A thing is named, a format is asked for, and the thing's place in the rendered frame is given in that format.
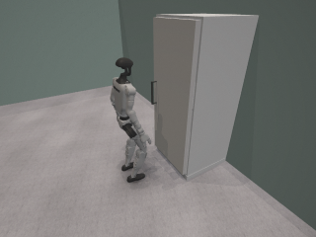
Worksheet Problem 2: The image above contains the robot left thigh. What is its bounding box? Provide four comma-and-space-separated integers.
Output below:
117, 119, 136, 147

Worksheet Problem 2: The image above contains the robot right forearm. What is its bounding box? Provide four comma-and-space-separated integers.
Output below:
128, 111, 145, 135

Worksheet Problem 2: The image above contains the left robot upper arm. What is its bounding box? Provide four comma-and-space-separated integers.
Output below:
110, 77, 119, 102

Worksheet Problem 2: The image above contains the robot right hand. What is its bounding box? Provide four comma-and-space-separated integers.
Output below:
139, 132, 152, 148

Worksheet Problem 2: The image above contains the right robot upper arm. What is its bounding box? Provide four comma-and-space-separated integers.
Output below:
124, 84, 136, 117

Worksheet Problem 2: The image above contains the fridge door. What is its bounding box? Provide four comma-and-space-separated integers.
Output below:
153, 17, 201, 175

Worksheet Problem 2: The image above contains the handle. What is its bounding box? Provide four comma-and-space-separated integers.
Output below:
151, 81, 157, 105

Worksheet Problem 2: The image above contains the robot left foot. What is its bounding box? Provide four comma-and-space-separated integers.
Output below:
121, 162, 134, 171

